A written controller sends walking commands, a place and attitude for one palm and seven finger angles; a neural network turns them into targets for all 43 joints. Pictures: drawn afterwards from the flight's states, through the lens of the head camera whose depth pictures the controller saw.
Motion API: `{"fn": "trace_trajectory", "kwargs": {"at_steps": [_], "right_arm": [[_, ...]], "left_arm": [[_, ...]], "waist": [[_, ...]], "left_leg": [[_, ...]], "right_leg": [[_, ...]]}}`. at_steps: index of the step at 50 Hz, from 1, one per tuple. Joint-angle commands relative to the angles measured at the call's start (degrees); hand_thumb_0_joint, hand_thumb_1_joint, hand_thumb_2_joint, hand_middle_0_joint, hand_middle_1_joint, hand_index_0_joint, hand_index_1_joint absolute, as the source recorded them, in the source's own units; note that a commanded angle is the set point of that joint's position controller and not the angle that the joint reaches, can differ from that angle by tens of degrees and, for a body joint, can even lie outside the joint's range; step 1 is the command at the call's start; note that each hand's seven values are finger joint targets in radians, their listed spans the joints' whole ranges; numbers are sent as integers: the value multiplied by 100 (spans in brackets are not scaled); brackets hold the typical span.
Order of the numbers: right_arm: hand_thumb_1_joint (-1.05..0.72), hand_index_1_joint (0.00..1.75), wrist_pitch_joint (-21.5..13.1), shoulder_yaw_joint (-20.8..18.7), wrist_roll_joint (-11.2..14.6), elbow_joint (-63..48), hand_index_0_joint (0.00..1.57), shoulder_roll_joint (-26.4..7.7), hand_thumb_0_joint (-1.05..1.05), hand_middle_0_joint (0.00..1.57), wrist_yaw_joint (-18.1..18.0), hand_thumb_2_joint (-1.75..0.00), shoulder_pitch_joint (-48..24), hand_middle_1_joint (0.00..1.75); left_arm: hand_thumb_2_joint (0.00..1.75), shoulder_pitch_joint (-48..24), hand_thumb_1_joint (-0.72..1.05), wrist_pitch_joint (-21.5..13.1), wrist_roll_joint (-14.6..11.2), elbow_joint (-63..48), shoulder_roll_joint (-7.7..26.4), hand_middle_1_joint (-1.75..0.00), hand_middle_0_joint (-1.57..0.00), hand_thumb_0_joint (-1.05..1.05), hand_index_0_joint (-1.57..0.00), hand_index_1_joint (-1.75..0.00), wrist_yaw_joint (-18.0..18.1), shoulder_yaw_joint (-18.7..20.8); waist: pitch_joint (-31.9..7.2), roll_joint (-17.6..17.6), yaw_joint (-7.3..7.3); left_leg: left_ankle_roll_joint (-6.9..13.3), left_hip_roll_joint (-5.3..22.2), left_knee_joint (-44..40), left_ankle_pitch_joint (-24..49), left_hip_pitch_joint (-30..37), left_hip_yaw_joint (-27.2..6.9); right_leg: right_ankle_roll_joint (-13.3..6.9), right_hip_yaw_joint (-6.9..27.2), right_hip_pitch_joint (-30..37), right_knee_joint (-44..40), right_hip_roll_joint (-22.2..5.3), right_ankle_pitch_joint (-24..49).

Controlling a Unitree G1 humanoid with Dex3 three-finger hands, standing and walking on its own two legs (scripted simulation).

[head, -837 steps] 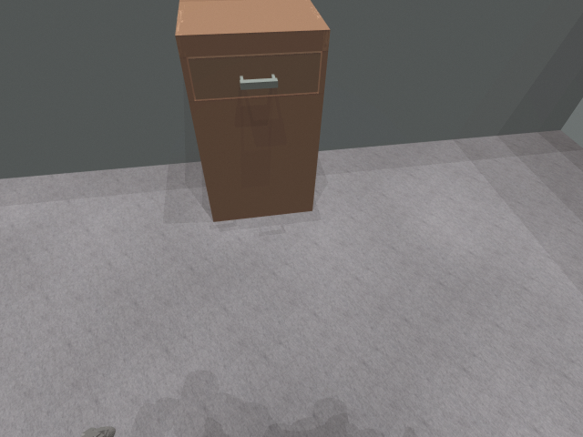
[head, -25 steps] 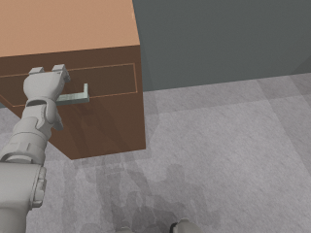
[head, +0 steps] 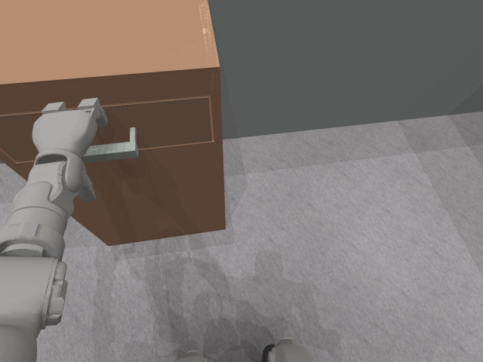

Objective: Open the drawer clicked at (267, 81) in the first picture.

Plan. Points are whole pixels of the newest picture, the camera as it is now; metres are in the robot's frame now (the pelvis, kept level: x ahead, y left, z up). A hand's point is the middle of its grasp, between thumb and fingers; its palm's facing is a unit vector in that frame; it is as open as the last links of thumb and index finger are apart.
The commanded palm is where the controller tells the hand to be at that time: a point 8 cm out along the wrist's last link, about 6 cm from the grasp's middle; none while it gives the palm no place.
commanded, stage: re-aim the fingers above the handle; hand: left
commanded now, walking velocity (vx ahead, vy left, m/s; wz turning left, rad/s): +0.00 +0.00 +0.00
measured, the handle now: (105, 143) +0.53 +0.26 -0.04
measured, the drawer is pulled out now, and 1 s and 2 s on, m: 0.00 0.00 0.00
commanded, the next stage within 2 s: lower the fingers behind the handle in 0.60 s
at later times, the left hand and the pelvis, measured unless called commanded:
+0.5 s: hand (86, 150) +0.47 +0.26 +0.02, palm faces -0.06 -0.02 -1.00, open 13.9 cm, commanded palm +0.46 +0.25 +0.08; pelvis +0.00 +0.00 +0.00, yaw +0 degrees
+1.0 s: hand (93, 159) +0.47 +0.25 +0.00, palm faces -0.09 -0.03 -1.00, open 13.9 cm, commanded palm +0.46 +0.25 +0.06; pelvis +0.00 -0.01 -0.01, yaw +0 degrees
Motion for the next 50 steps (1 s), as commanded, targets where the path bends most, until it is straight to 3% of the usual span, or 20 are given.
{"fn": "trace_trajectory", "kwargs": {"at_steps": [1,3,6,8,10,12,14,16,17,19,23,25,27,32,33,38,43,45,48,50], "right_arm": [[-90,30,-66,-354,-40,-218,20,-1011,0,20,-73,-90,836,30],[-90,30,-37,-332,-51,-232,20,-1036,0,20,-75,-90,800,30],[-90,30,-52,-363,-33,-266,20,-983,0,20,-36,-90,810,30],[-90,30,-42,-372,-36,-267,20,-994,0,20,-51,-90,830,30],[-90,30,-62,-375,-27,-284,20,-961,0,20,-49,-90,826,30],[-90,30,-46,-351,-22,-279,20,-976,0,20,-54,-90,795,30],[-90,30,-46,-343,-33,-285,20,-976,0,20,-63,-90,777,30],[-90,30,-51,-333,-25,-285,20,-970,0,20,-59,-90,738,30],[-90,30,-49,-318,-28,-285,20,-993,0,20,-65,-90,725,30],[-90,30,-49,-323,-32,-307,20,-977,0,20,-74,-90,731,30],[-90,30,-67,-347,-21,-330,20,-949,0,20,-71,-90,719,30],[-90,30,-58,-345,-9,-312,20,-963,0,20,-77,-90,724,30],[-90,30,-67,-339,8,-310,20,-965,0,20,-94,-90,729,30],[-90,30,-88,-304,-4,-297,20,-990,0,20,-145,-90,699,30],[-90,30,-94,-318,-15,-295,20,-969,0,20,-147,-90,723,30],[-90,30,-117,-367,-25,-237,20,-963,0,20,-111,-90,792,30],[-90,30,-111,-339,-40,-236,20,-996,0,20,-104,-90,785,30],[-90,30,-121,-340,-43,-221,20,-993,0,20,-102,-90,775,30],[-90,30,-135,-327,-90,-219,20,-1021,0,20,-90,-90,776,30],[-90,30,-142,-314,-93,-193,20,-1017,0,20,-83,-90,799,30]], "left_arm": [[30,-2468,-50,-1,-58,-1136,1543,-120,-30,0,-30,-120,321,305],[30,-2412,-50,43,-45,-1150,1770,-120,-30,0,-30,-120,342,497],[30,-2365,-50,123,-32,-1126,1329,-120,-30,0,-30,-120,344,179],[30,-2447,-50,120,-65,-1164,1361,-120,-30,0,-30,-120,315,226],[30,-2491,-50,119,-61,-1229,1205,-120,-30,0,-30,-120,305,93],[30,-2358,-50,168,-41,-1083,1345,-120,-30,0,-30,-120,309,210],[30,-2415,-50,149,-29,-1160,1432,-120,-30,0,-30,-120,334,276],[30,-2398,-50,200,-26,-1033,1360,-120,-30,0,-30,-120,346,202],[30,-2398,-50,204,-6,-1059,1574,-120,-30,0,-30,-120,360,355],[30,-2384,-50,191,10,-1109,1605,-120,-30,0,-30,-120,361,379],[30,-2325,-50,190,-38,-1150,1336,-120,-30,0,-30,-120,327,218],[30,-2145,-50,190,-65,-1093,1462,-120,-30,0,-30,-120,283,307],[30,-2207,-50,190,-79,-1007,1376,-120,-30,0,-30,-120,249,193],[30,-2322,-50,47,-21,-1074,1796,-120,-30,0,-30,-120,260,424],[30,-2526,-50,7,-5,-1170,1689,-120,-30,0,-30,-120,270,338],[30,-2271,-50,13,-48,-920,1287,-120,-30,0,-30,-120,298,151],[30,-2333,-50,4,-12,-913,1496,-120,-30,0,-30,-120,354,284],[30,-2409,-50,12,44,-835,1462,-120,-30,0,-30,-120,414,221],[30,-2481,-50,-27,37,-939,1714,-120,-30,0,-30,-120,519,448],[30,-2500,-50,32,83,-771,1669,-120,-30,0,-30,-120,585,381]], "waist": [[-2384,436,-55],[-2547,401,17],[-2464,578,-27],[-2548,347,-65],[-2523,463,-74],[-2420,280,-49],[-2454,379,-4],[-2264,278,-55],[-2317,240,8],[-2530,331,37],[-2434,275,-25],[-2463,233,21],[-2285,55,-51],[-2407,274,15],[-2427,292,-68],[-2370,240,-110],[-2390,229,-62],[-2286,273,-133],[-2557,336,-54],[-2499,338,-110]], "left_leg": [[-100,-113,-390,3129,1613,-383],[-110,-115,-379,3314,1630,-396],[-160,-77,-366,3508,1844,-420],[-156,-71,-358,3566,1860,-448],[-147,-74,-380,3518,1908,-431],[-118,-98,-412,3311,1746,-422],[-121,-100,-424,3357,1748,-414],[-92,-124,-443,3076,1597,-360],[-88,-136,-463,3004,1509,-364],[-86,-143,-437,3162,1595,-355],[-84,-130,-430,3279,1655,-345],[-64,-143,-447,3211,1609,-304],[-23,-182,-494,2825,1409,-250],[-5,-240,-486,2627,1264,-237],[-11,-223,-453,2752,1352,-265],[-52,-178,-363,2971,1454,-304],[-33,-205,-321,2733,1204,-282],[-30,-200,-277,2593,1130,-295],[-27,-220,-176,2634,1074,-297],[-33,-212,-114,2597,968,-317]], "right_leg": [[-207,48,1233,-157,302,1785],[-221,50,1359,-98,296,1904],[-211,8,1157,-135,311,1823],[-200,19,1259,-146,308,1893],[-198,21,1229,-168,308,1880],[-202,33,1302,-172,305,1835],[-205,46,1341,-162,290,1869],[-206,48,1335,-203,293,1805],[-208,57,1439,-175,277,1808],[-207,78,1528,-142,270,1942],[-200,75,1526,-195,280,2024],[-189,107,1629,-208,275,2103],[-174,130,1685,-290,268,2021],[-195,191,1758,-230,244,1962],[-199,170,1685,-217,252,2022],[-195,111,1403,-173,280,1983],[-204,141,1429,-102,265,1928],[-194,138,1235,-71,269,1785],[-203,153,1268,46,263,1809],[-195,127,1136,123,269,1763]]}}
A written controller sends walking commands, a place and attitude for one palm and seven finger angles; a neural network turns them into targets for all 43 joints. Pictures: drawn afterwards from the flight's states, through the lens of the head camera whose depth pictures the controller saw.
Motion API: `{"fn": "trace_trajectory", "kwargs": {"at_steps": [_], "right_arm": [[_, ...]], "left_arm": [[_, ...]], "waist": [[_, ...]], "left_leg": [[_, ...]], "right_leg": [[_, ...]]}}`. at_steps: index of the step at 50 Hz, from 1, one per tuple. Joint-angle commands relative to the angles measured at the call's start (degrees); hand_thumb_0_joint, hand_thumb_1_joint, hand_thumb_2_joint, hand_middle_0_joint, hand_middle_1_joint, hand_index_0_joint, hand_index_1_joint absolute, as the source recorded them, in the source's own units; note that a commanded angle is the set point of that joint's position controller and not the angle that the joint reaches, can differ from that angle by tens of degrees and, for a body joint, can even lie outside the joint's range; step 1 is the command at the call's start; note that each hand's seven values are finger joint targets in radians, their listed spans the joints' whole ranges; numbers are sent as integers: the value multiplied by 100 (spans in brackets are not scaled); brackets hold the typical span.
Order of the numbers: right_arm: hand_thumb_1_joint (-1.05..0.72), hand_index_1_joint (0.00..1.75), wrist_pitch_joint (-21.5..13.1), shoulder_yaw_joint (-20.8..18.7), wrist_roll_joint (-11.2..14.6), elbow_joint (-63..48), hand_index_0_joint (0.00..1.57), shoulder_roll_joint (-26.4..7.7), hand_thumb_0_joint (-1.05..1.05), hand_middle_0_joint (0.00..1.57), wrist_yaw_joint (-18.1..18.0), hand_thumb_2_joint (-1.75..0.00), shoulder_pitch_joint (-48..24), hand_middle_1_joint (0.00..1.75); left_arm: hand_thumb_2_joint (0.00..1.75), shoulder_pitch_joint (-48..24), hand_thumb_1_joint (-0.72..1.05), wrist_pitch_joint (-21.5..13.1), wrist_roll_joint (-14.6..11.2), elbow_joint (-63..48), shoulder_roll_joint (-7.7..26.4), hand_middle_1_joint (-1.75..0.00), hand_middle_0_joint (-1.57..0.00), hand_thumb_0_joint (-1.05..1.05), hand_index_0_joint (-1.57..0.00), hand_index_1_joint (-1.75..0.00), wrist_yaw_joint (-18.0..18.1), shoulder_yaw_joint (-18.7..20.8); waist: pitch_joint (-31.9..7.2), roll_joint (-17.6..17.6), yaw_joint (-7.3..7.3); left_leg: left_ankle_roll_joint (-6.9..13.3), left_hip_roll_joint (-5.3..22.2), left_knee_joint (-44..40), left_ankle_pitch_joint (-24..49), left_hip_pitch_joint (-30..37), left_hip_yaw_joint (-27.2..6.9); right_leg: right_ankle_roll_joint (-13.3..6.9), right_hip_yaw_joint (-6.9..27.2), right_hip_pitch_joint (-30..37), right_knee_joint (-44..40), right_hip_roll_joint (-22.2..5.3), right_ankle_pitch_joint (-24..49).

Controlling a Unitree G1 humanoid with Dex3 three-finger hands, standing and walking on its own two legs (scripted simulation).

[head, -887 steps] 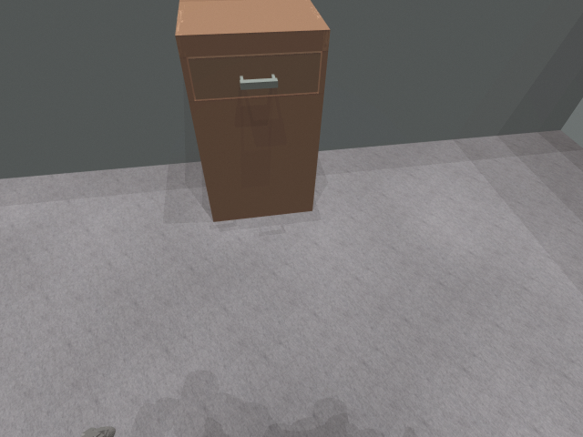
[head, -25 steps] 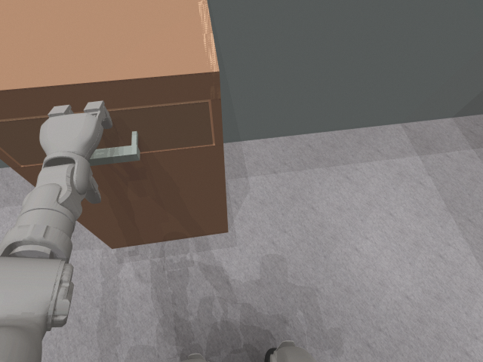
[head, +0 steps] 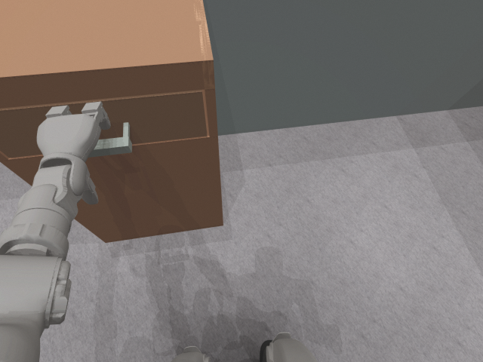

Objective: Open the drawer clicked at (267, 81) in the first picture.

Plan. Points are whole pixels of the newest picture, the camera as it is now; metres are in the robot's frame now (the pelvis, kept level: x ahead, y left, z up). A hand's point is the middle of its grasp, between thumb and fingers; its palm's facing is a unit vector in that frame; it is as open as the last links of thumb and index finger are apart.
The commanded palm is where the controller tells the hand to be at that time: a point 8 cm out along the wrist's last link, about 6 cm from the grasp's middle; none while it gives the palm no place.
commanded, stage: lower the fingers behind the handle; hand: left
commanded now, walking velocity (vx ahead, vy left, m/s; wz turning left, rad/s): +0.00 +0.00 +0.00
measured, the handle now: (98, 139) +0.54 +0.26 -0.03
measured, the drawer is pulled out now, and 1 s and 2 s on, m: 0.00 0.00 0.00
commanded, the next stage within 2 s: lift the fingers back up to retry in 1.30 s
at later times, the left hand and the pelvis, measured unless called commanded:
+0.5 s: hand (86, 159) +0.48 +0.27 -0.02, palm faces -0.05 -0.02 -1.00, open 13.9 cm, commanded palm +0.47 +0.26 +0.03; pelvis -0.01 +0.01 -0.02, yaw +0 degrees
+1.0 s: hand (87, 162) +0.48 +0.27 -0.03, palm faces -0.04 +0.02 -1.00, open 13.9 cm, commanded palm +0.46 +0.26 +0.00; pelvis -0.03 +0.01 -0.04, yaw +0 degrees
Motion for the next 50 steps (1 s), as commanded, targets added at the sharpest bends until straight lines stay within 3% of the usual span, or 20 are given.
{"fn": "trace_trajectory", "kwargs": {"at_steps": [1,3,6,8,9,14,16,19,20,23,26,28,29,33,35,37,39,40,47,50], "right_arm": [[-90,30,-83,-340,-74,-158,20,-999,0,20,-73,-90,919,30],[-90,30,-71,-329,-90,-169,20,-1020,0,20,-70,-90,907,30],[-90,30,-78,-333,-61,-150,20,-984,0,20,-48,-90,965,30],[-90,30,-86,-330,-64,-123,20,-1016,0,20,-70,-90,981,30],[-90,30,-84,-320,-53,-143,20,-1029,0,20,-78,-90,1014,30],[-90,30,-106,-324,-95,-100,20,-1014,0,20,-104,-90,1036,30],[-90,30,-123,-340,-105,-96,20,-982,0,20,-77,-90,1027,30],[-90,30,-97,-325,-116,-76,20,-1028,0,20,-53,-90,1044,30],[-90,30,-104,-334,-116,-77,20,-1008,0,20,-43,-90,1047,30],[-90,30,-76,-327,-122,-55,20,-1032,0,20,-13,-90,1064,30],[-90,30,-74,-313,-81,-99,20,-1009,0,20,-7,-90,1050,30],[-90,30,-67,-276,-80,-89,20,-1056,0,20,-33,-90,1036,30],[-90,30,-79,-272,-73,-125,20,-1032,0,20,-41,-90,1065,30],[-90,30,-115,-245,-66,-159,20,-1009,0,20,-63,-90,1043,30],[-90,30,-124,-227,-63,-198,20,-1030,0,20,-86,-90,1056,30],[-90,30,-160,-237,-61,-250,20,-989,0,20,-83,-90,1041,30],[-90,30,-157,-212,-45,-251,20,-1007,0,20,-94,-90,1041,30],[-90,30,-174,-224,-43,-266,20,-985,0,20,-92,-90,1033,30],[-90,30,-230,-203,-24,-297,20,-1007,0,20,-87,-90,1059,30],[-90,30,-235,-168,-4,-306,20,-1035,0,20,-102,-90,1060,30]], "left_arm": [[30,-2498,-50,43,-37,-1035,1825,-120,-30,0,-30,-120,402,447],[30,-2385,-50,89,-41,-1021,1979,-120,-30,0,-30,-120,411,585],[30,-2319,-50,186,-46,-782,1548,-120,-30,0,-30,-120,364,230],[30,-2502,-50,158,-81,-835,1690,-120,-30,0,-30,-120,298,308],[30,-2417,-50,140,-86,-815,1812,-120,-30,0,-30,-120,262,375],[30,-2502,-50,-92,-36,-998,1869,-120,-30,0,-30,-120,264,442],[30,-2415,-50,-104,-23,-889,1527,-120,-30,0,-30,-120,320,244],[30,-2329,-50,-17,-14,-776,1811,-120,-30,0,-30,-120,407,454],[30,-2396,-50,34,8,-764,1610,-120,-30,0,-30,-120,427,296],[30,-2317,-50,180,-12,-663,1604,-120,-30,0,-30,-120,447,337],[30,-2391,-50,321,-34,-481,1260,-120,-30,0,-30,-120,393,13],[30,-2305,-50,378,-65,-291,1472,-120,-30,0,-30,-120,328,165],[30,-2444,-50,367,-50,-377,1406,-120,-30,0,-30,-120,298,58],[30,-2303,-50,331,-70,-155,1213,-120,-30,0,-30,-120,153,-56],[30,-2193,-50,272,-61,-177,1457,-120,-30,0,-30,-120,114,87],[30,-2140,-50,228,-51,-199,1173,-120,-30,0,-30,-120,81,-110],[30,-2088,-50,209,-26,-87,1289,-120,-30,0,-30,-120,80,-46],[30,-2131,-50,218,-31,-46,1136,-120,-30,0,-30,-120,89,-157],[30,-2267,-50,290,-103,-85,1278,-120,-30,0,-30,-120,121,-92],[30,-2322,-50,350,-125,-91,1559,-120,-30,0,-30,-120,78,46]], "waist": [[-2547,400,-68],[-2787,337,-11],[-2535,334,-117],[-2585,242,-180],[-2612,265,-124],[-2704,451,-138],[-2570,510,-175],[-2729,526,-100],[-2656,506,-173],[-2723,469,-133],[-2395,392,-260],[-2383,191,-223],[-2443,363,-264],[-2173,157,-321],[-2331,54,-249],[-2268,196,-273],[-2166,74,-280],[-2073,98,-323],[-2306,72,-343],[-2364,98,-311]], "left_leg": [[24,-217,-250,2566,1195,-269],[29,-230,-175,2741,1160,-257],[13,-203,-156,2660,1136,-277],[40,-193,-117,2574,1105,-288],[44,-209,-117,2511,1050,-291],[10,-165,54,2638,1086,-378],[-16,-148,107,2620,1091,-405],[-28,-160,184,2705,1002,-405],[-39,-143,196,2728,1016,-419],[-61,-123,228,2897,1058,-451],[-40,-121,193,2500,902,-446],[-9,-134,204,2380,752,-447],[-15,-133,210,2365,782,-459],[23,-126,277,2074,520,-443],[48,-151,342,1958,347,-415],[38,-147,375,1857,326,-409],[37,-138,427,1778,178,-440],[41,-139,455,1690,128,-435],[68,-161,595,1461,-117,-422],[90,-183,593,1343,-224,-385]], "right_leg": [[-122,151,1376,-110,259,1798],[-124,176,1526,-34,261,2006],[-114,122,1290,-51,278,1861],[-108,145,1281,-53,278,1841],[-102,153,1305,-32,267,1796],[-124,118,939,153,274,1678],[-138,68,677,188,289,1531],[-136,73,708,296,286,1589],[-138,40,606,298,295,1573],[-148,20,597,349,308,1624],[-135,-2,421,288,303,1341],[-137,23,481,312,295,1323],[-134,20,425,339,284,1299],[-137,16,262,373,282,1114],[-128,49,386,452,272,1144],[-141,32,228,479,268,1034],[-141,27,112,549,268,951],[-140,25,-4,555,269,879],[-128,46,12,678,255,782],[-114,79,136,664,243,768]]}}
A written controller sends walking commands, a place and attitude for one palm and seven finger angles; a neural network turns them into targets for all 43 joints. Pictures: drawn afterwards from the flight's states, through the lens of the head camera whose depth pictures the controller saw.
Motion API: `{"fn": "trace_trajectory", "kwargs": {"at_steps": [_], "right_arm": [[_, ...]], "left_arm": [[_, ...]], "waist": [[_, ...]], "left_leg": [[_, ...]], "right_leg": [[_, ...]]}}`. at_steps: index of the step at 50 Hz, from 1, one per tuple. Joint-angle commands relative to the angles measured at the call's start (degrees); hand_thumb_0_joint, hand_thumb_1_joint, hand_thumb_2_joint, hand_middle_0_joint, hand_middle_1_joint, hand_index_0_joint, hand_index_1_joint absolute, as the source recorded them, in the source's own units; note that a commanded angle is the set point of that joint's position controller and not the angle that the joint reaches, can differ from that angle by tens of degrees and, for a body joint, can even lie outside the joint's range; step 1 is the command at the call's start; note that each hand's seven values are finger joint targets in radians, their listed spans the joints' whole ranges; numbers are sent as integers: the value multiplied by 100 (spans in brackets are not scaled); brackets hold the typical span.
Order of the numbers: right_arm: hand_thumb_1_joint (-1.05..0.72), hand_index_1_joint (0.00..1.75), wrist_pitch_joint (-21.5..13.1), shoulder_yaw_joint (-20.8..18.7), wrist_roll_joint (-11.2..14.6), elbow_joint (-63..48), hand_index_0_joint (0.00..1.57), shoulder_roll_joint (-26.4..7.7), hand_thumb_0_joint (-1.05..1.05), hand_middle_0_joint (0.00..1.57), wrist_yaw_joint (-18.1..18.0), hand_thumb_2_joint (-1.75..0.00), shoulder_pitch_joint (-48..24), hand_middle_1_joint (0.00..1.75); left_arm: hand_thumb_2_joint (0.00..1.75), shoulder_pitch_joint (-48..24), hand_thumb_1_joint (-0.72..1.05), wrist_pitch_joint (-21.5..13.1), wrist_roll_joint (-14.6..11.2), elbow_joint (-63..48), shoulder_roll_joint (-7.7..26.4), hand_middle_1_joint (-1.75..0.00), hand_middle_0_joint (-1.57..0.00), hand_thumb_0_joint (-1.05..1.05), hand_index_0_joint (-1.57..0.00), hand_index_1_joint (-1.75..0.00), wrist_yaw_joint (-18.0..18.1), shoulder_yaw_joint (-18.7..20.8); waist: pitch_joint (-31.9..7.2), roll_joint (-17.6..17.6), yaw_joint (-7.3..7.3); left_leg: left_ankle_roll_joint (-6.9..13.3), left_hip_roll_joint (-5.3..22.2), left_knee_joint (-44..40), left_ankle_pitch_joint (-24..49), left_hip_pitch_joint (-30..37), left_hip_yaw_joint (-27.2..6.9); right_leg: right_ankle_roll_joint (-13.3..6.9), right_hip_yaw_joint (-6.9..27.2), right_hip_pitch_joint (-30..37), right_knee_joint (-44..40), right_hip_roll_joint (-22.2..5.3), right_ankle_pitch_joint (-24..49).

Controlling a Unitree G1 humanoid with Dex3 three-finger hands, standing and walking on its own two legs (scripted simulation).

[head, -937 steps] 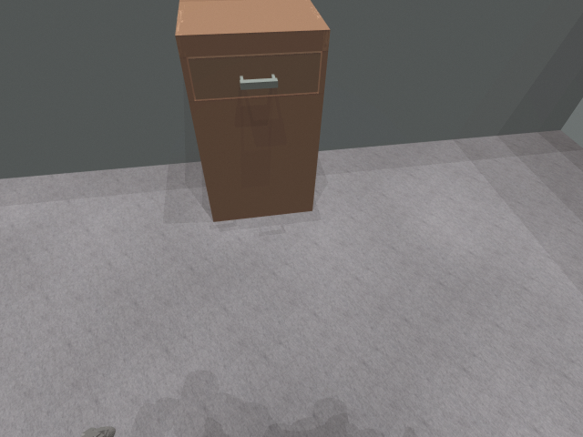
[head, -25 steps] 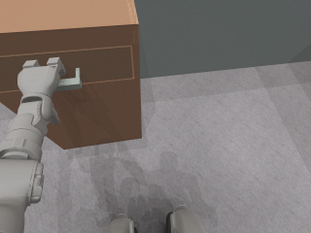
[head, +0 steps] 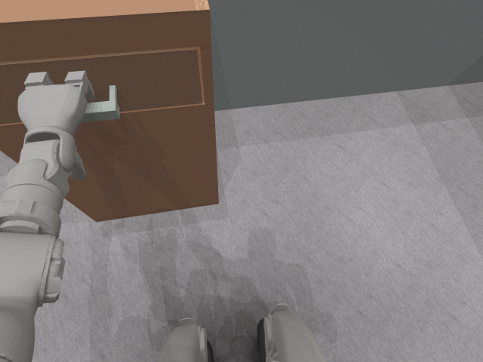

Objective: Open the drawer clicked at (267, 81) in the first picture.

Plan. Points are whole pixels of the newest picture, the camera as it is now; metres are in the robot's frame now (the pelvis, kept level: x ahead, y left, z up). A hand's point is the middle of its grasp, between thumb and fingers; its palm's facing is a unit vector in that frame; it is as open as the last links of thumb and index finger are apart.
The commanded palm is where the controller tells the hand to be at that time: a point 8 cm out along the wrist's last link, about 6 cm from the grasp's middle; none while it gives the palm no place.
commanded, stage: lower the fingers behind the handle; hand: left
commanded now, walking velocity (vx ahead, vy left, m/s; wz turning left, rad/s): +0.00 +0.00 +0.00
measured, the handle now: (82, 103) +0.56 +0.26 +0.01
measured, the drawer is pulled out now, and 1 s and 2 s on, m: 0.00 0.00 0.00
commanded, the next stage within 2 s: lift the fingers back up to retry in 0.30 s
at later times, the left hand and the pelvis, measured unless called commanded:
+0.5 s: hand (70, 126) +0.51 +0.26 +0.02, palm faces -0.06 +0.01 -1.00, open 13.9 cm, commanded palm +0.50 +0.25 +0.06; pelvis -0.01 +0.00 -0.01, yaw +0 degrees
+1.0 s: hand (54, 106) +0.52 +0.27 +0.06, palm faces -0.09 -0.04 -1.00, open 13.8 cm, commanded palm +0.50 +0.26 +0.12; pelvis +0.03 +0.00 +0.04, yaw +0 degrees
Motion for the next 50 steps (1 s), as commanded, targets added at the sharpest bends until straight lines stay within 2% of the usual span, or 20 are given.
{"fn": "trace_trajectory", "kwargs": {"at_steps": [1,4,7,12,13,16,20,24,26,29,31,32,34,37,39,40,42,44,47,50], "right_arm": [[-90,30,-77,-336,-10,-214,20,-1069,0,20,-120,-90,1075,30],[-90,30,-82,-324,10,-226,20,-1058,0,20,-142,-90,1072,30],[-90,30,-114,-313,30,-246,20,-1053,0,20,-156,-90,1046,30],[-90,30,-157,-272,32,-249,20,-1094,0,20,-194,-90,1050,30],[-90,30,-148,-260,28,-254,20,-1108,0,20,-191,-90,1047,30],[-90,30,-167,-278,35,-247,20,-1090,0,20,-188,-90,1083,30],[-90,30,-167,-264,41,-273,20,-1103,0,20,-202,-90,1097,30],[-90,30,-151,-293,43,-279,20,-1107,0,20,-213,-90,1177,30],[-90,30,-149,-306,50,-276,20,-1075,0,20,-213,-90,1169,30],[-90,30,-151,-318,43,-226,20,-1080,0,20,-232,-90,1191,30],[-90,30,-155,-342,38,-198,20,-1056,0,20,-223,-90,1187,30],[-90,30,-142,-352,27,-173,20,-1076,0,20,-217,-90,1177,30],[-90,30,-138,-374,7,-139,20,-1059,0,20,-205,-90,1195,30],[-90,30,-97,-387,1,-77,20,-1070,0,20,-182,-90,1168,30],[-90,30,-55,-374,5,-53,20,-1075,0,20,-172,-90,1154,30],[-90,30,-53,-386,9,-47,20,-1052,0,20,-162,-90,1163,30],[-90,30,-11,-391,13,-42,20,-1072,0,20,-148,-90,1156,30],[-90,30,21,-423,23,-80,20,-1035,0,20,-140,-90,1177,30],[-90,30,71,-449,54,-115,20,-1011,0,20,-146,-90,1139,30],[-90,30,120,-486,45,-151,20,-1008,0,20,-168,-90,1098,30]], "left_arm": [[30,-1635,-50,76,-147,-452,1343,-120,-30,0,-30,-120,-145,340],[30,-1628,-50,50,-132,-487,1351,-120,-30,0,-30,-120,-211,296],[30,-1642,-50,31,-148,-408,1175,-120,-30,0,-30,-120,-240,168],[30,-1759,-50,-15,-166,-342,1513,-120,-30,0,-30,-120,-267,329],[30,-1711,-50,-29,-162,-340,1636,-120,-30,0,-30,-120,-279,424],[30,-1802,-50,2,-84,-302,1422,-120,-30,0,-30,-120,-259,228],[30,-1844,-50,36,-141,-325,1578,-120,-30,0,-30,-120,-282,320],[30,-2143,-50,30,-156,-810,1860,-120,-30,0,-30,-120,-312,499],[30,-2144,-50,1,-182,-996,1766,-120,-30,0,-30,-120,-323,451],[30,-2274,-50,-101,-211,-1238,1935,-120,-30,0,-30,-120,-283,602],[30,-2342,-50,-157,-196,-1382,1791,-120,-30,0,-30,-120,-234,525],[30,-2243,-50,-184,-187,-1438,1930,-120,-30,0,-30,-120,-188,668],[30,-2348,-50,-226,-184,-1560,1790,-120,-30,0,-30,-120,-95,603],[30,-2247,-50,-128,-181,-1403,1772,-120,-30,0,-30,-120,19,631],[30,-2242,-50,-41,-185,-1336,1801,-120,-30,0,-30,-120,39,623],[30,-2320,-50,6,-188,-1349,1587,-120,-30,0,-30,-120,21,458],[30,-2182,-50,65,-208,-1379,1736,-120,-30,0,-30,-120,-55,574],[30,-2001,-50,56,-273,-1451,1517,-120,-30,0,-30,-120,-176,467],[30,-1745,-50,28,-321,-1513,1303,-120,-30,0,-30,-120,-353,350],[30,-1675,-50,-168,-332,-1902,1551,-120,-30,0,-30,-120,-413,608]], "waist": [[-2340,37,-182],[-2393,108,-192],[-2075,23,-234],[-2056,-58,-263],[-2146,-66,-196],[-2156,154,-265],[-2277,40,-269],[-2743,286,-201],[-2764,400,-173],[-2837,389,-159],[-2732,548,-146],[-2781,549,-65],[-2848,657,-100],[-2604,459,-101],[-2514,567,-61],[-2458,602,-121],[-2559,601,-18],[-2682,601,10],[-2387,454,45],[-2536,502,145]], "left_leg": [[24,-195,-780,1703,1261,-305],[16,-187,-789,1690,1328,-329],[24,-181,-822,1426,1203,-337],[56,-197,-769,1212,939,-302],[55,-217,-749,1217,897,-294],[38,-204,-729,1251,1011,-327],[62,-218,-690,1276,907,-292],[47,-203,-818,1521,1391,-336],[28,-200,-922,1657,1626,-347],[25,-180,-1041,1799,1888,-387],[-11,-168,-1148,1930,2139,-416],[-21,-175,-1190,1988,2237,-417],[-48,-165,-1256,2219,2485,-453],[-38,-177,-1392,2239,2520,-407],[-54,-191,-1503,2393,2576,-371],[-63,-183,-1551,2488,2697,-354],[-84,-174,-1633,2752,2889,-345],[-85,-166,-1670,3119,3111,-310],[-92,-140,-1804,3414,3238,-289],[-103,-127,-1853,3884,3476,-290]], "right_leg": [[-138,128,1685,-577,285,1094],[-139,130,1628,-577,287,1059],[-136,104,1462,-630,289,797],[-116,149,1518,-614,269,696],[-128,165,1580,-584,270,701],[-142,130,1350,-551,275,655],[-119,168,1538,-549,277,759],[-112,168,1771,-644,285,894],[-113,156,1862,-744,295,978],[-111,151,1975,-856,304,1056],[-127,115,1921,-950,320,1053],[-135,117,1992,-989,324,1061],[-144,93,2000,-1052,332,1165],[-138,98,2176,-1222,345,1225],[-148,98,2346,-1291,339,1386],[-149,78,2359,-1346,346,1451],[-160,81,2592,-1407,354,1646],[-153,91,2798,-1480,361,1946],[-149,80,2937,-1622,372,2123],[-151,114,3167,-1646,360,2416]]}}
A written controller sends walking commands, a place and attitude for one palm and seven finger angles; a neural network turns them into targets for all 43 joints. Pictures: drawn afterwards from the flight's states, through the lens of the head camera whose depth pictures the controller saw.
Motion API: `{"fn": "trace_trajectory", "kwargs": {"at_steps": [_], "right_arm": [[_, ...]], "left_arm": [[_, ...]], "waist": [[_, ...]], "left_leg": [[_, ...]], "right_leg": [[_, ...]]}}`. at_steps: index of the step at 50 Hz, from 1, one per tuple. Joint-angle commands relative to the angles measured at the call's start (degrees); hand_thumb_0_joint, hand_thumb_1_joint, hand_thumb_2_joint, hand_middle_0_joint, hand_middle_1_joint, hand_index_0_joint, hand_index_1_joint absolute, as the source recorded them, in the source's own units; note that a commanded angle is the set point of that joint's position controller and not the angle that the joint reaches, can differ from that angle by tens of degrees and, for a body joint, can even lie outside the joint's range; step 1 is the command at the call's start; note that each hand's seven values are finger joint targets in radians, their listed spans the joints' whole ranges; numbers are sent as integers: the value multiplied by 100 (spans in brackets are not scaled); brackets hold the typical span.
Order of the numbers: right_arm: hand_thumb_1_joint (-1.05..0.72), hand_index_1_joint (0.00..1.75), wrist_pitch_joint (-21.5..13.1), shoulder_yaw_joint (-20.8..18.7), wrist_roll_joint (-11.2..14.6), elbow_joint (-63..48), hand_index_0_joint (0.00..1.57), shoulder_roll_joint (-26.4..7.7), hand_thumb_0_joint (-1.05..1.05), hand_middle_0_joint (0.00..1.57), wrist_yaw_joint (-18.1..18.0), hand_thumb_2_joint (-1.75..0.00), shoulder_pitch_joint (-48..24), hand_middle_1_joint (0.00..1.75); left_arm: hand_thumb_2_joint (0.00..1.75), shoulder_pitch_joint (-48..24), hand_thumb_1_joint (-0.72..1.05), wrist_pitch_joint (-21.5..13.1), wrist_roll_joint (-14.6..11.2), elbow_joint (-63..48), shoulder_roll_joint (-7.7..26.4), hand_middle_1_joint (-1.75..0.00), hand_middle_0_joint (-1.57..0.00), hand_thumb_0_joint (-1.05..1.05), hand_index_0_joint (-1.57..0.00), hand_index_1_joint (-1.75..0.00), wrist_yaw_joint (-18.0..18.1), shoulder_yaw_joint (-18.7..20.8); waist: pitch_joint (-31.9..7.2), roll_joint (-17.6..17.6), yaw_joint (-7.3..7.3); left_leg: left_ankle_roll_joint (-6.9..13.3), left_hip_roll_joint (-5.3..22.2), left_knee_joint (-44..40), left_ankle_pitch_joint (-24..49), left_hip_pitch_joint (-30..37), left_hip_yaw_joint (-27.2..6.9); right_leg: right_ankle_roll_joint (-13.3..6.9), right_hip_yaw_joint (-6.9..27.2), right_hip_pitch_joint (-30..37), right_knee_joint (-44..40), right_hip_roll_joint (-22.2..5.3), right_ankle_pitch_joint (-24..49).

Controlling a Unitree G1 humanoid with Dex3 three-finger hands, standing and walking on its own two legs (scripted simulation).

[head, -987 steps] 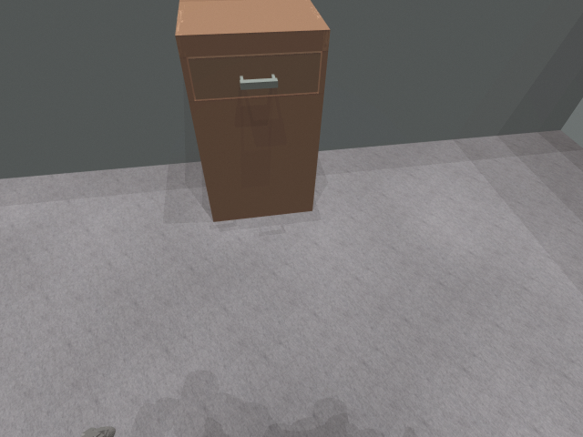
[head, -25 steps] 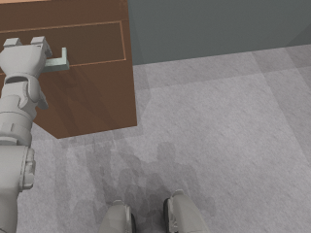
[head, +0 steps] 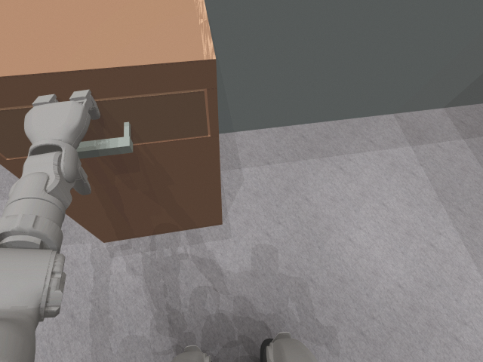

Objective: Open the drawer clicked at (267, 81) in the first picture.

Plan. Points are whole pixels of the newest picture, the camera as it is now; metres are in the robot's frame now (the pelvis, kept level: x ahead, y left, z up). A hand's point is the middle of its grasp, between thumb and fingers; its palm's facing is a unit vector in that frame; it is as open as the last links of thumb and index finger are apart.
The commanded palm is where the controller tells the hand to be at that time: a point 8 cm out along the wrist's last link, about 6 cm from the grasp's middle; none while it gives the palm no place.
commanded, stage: lift the fingers back up to retry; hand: left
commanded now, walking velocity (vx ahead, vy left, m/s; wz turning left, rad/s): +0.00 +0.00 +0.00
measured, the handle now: (99, 139) +0.53 +0.26 -0.03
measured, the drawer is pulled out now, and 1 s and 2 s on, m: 0.00 0.00 0.00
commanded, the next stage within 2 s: re-aim the fingers above the handle in 0.18 s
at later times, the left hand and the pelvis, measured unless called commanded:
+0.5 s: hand (76, 147) +0.47 +0.26 +0.02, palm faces -0.06 -0.02 -1.00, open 13.9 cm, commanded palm +0.46 +0.25 +0.08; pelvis +0.01 +0.00 +0.01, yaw +1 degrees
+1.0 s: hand (73, 151) +0.46 +0.27 +0.03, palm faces -0.07 -0.01 -1.00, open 13.9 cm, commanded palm +0.46 +0.26 +0.08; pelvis +0.00 -0.01 +0.00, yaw +1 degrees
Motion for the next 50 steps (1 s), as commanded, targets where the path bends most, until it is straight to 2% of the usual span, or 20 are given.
{"fn": "trace_trajectory", "kwargs": {"at_steps": [1,4,5,9,12,13,16,20,21,23,25,27,28,31,32,38,41,45,47,50], "right_arm": [[-90,30,-4,-399,-37,-234,20,-954,0,20,-101,-90,896,30],[-90,30,61,-392,-22,-237,20,-960,0,20,-63,-90,829,30],[-90,30,62,-418,-23,-270,20,-946,0,20,-47,-90,826,30],[-90,30,67,-492,-58,-296,20,-909,0,20,-8,-90,834,30],[-90,30,73,-516,-80,-294,20,-881,0,20,15,-90,773,30],[-90,30,78,-506,-86,-266,20,-880,0,20,15,-90,782,30],[-90,30,85,-486,-90,-245,20,-891,0,20,30,-90,703,30],[-90,30,91,-478,-75,-229,20,-872,0,20,30,-90,653,30],[-90,30,92,-472,-65,-235,20,-869,0,20,22,-90,638,30],[-90,30,83,-447,-54,-253,20,-891,0,20,-6,-90,608,30],[-90,30,55,-443,-46,-277,20,-869,0,20,-33,-90,633,30],[-90,30,48,-419,-38,-296,20,-879,0,20,-46,-90,619,30],[-90,30,40,-421,-51,-295,20,-883,0,20,-63,-90,620,30],[-90,30,41,-378,-40,-346,20,-905,0,20,-81,-90,588,30],[-90,30,31,-390,-31,-352,20,-898,0,20,-77,-90,583,30],[-90,30,-11,-409,-28,-319,20,-957,0,20,-108,-90,590,30],[-90,30,-58,-441,-22,-293,20,-936,0,20,-115,-90,617,30],[-90,30,-119,-461,-15,-163,20,-961,0,20,-134,-90,730,30],[-90,30,-135,-456,-35,-143,20,-980,0,20,-136,-90,736,30],[-90,30,-158,-452,-44,-136,20,-943,0,20,-110,-90,769,30]], "left_arm": [[30,-2054,-50,-236,-61,-1423,1512,-120,-30,0,-30,-120,170,365],[30,-1535,-50,-227,-57,-1102,1397,-120,-30,0,-30,-120,199,362],[30,-1607,-50,-231,-41,-1191,1214,-120,-30,0,-30,-120,221,233],[30,-1824,-50,-329,-14,-1719,1223,-120,-30,0,-30,-120,338,320],[30,-1703,-50,-312,-16,-1813,1055,-120,-30,0,-30,-120,445,292],[30,-1891,-50,-301,-14,-1831,1064,-120,-30,0,-30,-120,474,282],[30,-1907,-50,-189,42,-1777,1195,-120,-30,0,-30,-120,582,379],[30,-1927,-50,-10,84,-1554,1052,-120,-30,0,-30,-120,596,260],[30,-2003,-50,42,86,-1431,936,-120,-30,0,-30,-120,573,127],[30,-2145,-50,68,76,-1395,1124,-120,-30,0,-30,-120,519,226],[30,-2259,-50,46,95,-1399,1030,-120,-30,0,-30,-120,469,102],[30,-1984,-50,31,77,-1209,1150,-120,-30,0,-30,-120,406,217],[30,-2120,-50,-21,59,-1272,1222,-120,-30,0,-30,-120,386,271],[30,-1746,-50,-66,86,-1133,1550,-120,-30,0,-30,-120,364,496],[30,-1743,-50,-75,98,-1104,1431,-120,-30,0,-30,-120,362,397],[30,-1845,-50,-246,70,-1210,1798,-120,-30,0,-30,-120,395,618],[30,-1866,-50,-334,99,-1270,1633,-120,-30,0,-30,-120,431,481],[30,-2280,-50,-393,76,-1193,1518,-120,-30,0,-30,-120,491,335],[30,-2303,-50,-363,95,-1164,1647,-120,-30,0,-30,-120,531,433],[30,-2439,-50,-289,121,-1082,1327,-120,-30,0,-30,-120,571,195]], "waist": [[-2569,429,66],[-2142,269,142],[-2163,263,117],[-2636,530,139],[-2693,481,145],[-2625,441,77],[-2605,484,133],[-2531,472,101],[-2416,307,17],[-2376,280,34],[-2431,360,7],[-2370,161,88],[-2405,134,55],[-2407,17,219],[-2296,56,174],[-2378,8,163],[-2385,259,122],[-2277,207,-69],[-2420,283,-14],[-2426,500,-55]], "left_leg": [[-100,-117,-534,3638,1968,-320],[-118,-113,-581,3742,1784,-303],[-124,-106,-587,3765,1832,-297],[-196,-67,-502,4399,2311,-369],[-211,-59,-464,4562,2448,-384],[-227,-55,-458,4591,2438,-419],[-209,-85,-490,4366,2338,-388],[-220,-87,-516,4227,2360,-392],[-190,-98,-550,3963,2262,-368],[-149,-128,-610,3691,2124,-334],[-133,-149,-625,3544,2118,-322],[-97,-183,-657,3302,1912,-277],[-71,-193,-659,3263,1862,-246],[-35,-238,-688,3058,1506,-173],[-37,-238,-691,2984,1476,-156],[0,-264,-685,2604,1273,-104],[-22,-255,-665,2576,1423,-126],[-21,-235,-620,2397,1484,-208],[-28,-246,-617,2406,1518,-227],[-78,-225,-603,2577,1715,-284]], "right_leg": [[-191,44,1651,-274,286,2125],[-203,26,1592,-277,281,2142],[-203,17,1567,-284,287,2148],[-197,23,1586,-221,287,2334],[-190,13,1570,-225,292,2368],[-197,-5,1520,-220,295,2365],[-200,6,1570,-217,283,2309],[-204,-6,1511,-244,286,2184],[-191,-5,1525,-290,286,2118],[-202,43,1666,-319,270,2105],[-201,58,1665,-318,265,2091],[-199,87,1840,-337,257,2078],[-198,117,1928,-343,248,2188],[-192,172,2187,-289,221,2306],[-192,164,2104,-308,226,2269],[-174,258,2216,-336,206,2174],[-178,226,1966,-329,222,1985],[-178,198,1630,-363,241,1686],[-186,189,1628,-338,239,1636],[-210,123,1407,-309,260,1561]]}}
